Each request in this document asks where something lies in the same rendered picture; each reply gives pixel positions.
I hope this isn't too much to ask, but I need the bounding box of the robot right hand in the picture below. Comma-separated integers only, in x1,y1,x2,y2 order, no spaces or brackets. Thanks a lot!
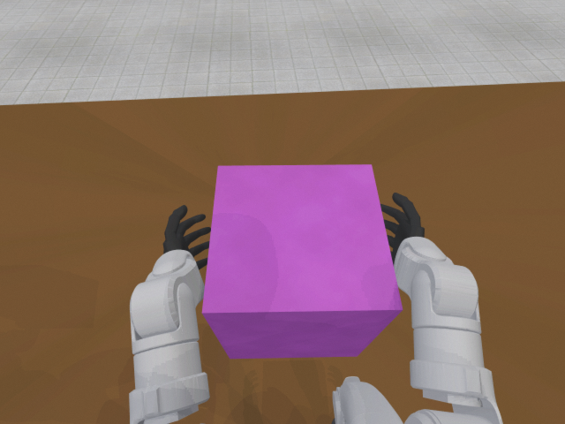
380,193,425,265

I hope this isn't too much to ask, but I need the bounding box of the right robot forearm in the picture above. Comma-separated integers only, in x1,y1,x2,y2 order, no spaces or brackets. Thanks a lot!
394,237,503,424

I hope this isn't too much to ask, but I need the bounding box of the carton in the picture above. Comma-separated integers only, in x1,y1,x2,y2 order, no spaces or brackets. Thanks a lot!
202,164,403,359

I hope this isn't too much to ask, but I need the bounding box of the robot left hand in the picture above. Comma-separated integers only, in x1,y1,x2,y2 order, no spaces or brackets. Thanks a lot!
163,205,211,269

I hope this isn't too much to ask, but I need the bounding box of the robot right shin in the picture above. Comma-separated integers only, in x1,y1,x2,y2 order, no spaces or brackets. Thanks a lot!
343,376,360,384

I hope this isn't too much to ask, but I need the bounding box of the left robot forearm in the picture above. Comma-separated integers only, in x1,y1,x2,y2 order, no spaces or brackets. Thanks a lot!
129,250,210,424

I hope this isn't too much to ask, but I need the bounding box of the robot right thigh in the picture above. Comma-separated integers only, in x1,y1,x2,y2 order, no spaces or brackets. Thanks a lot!
333,382,403,424

